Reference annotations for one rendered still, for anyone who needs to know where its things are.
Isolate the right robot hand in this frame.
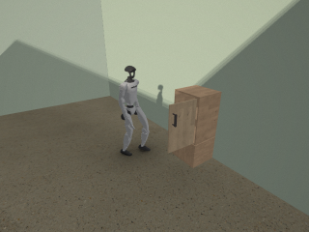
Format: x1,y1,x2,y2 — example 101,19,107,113
125,118,135,131

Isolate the cupboard door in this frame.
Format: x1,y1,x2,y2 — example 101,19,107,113
167,99,197,154

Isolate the right robot upper arm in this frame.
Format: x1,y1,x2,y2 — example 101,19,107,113
119,82,127,103

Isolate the humanoid robot head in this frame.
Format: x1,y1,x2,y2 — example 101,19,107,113
125,66,136,83

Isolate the right robot forearm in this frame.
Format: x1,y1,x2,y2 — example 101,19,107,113
118,99,129,119

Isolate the handle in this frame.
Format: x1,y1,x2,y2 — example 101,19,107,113
172,113,178,127

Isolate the right robot shin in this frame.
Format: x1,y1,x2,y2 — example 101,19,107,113
123,134,132,151

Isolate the left robot forearm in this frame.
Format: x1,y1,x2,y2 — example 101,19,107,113
134,98,139,107

